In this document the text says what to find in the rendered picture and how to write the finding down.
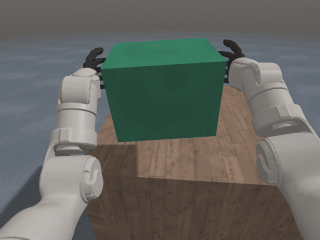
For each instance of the robot left forearm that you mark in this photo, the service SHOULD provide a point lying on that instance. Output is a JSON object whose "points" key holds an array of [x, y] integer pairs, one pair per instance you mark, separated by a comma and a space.
{"points": [[76, 113]]}

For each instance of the robot left upper arm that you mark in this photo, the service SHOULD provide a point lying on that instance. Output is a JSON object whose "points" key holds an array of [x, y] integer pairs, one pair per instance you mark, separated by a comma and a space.
{"points": [[67, 185]]}

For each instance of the right robot hand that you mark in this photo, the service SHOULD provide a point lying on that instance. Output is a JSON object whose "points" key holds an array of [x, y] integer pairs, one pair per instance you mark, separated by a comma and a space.
{"points": [[238, 54]]}

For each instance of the robot right forearm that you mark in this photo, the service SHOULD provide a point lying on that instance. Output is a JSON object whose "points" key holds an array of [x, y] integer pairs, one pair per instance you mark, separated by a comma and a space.
{"points": [[273, 110]]}

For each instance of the robot right upper arm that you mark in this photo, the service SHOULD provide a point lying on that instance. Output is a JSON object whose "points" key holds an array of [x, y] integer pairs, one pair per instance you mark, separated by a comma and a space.
{"points": [[291, 162]]}

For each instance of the left robot hand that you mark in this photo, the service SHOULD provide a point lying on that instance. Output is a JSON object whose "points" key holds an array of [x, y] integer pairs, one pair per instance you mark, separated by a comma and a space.
{"points": [[92, 63]]}

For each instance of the carton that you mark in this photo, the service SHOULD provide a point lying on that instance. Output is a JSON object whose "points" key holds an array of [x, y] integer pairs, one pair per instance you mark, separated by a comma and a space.
{"points": [[164, 89]]}

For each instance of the pedestal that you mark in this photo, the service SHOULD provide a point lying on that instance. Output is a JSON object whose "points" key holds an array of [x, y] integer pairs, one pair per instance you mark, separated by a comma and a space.
{"points": [[197, 188]]}

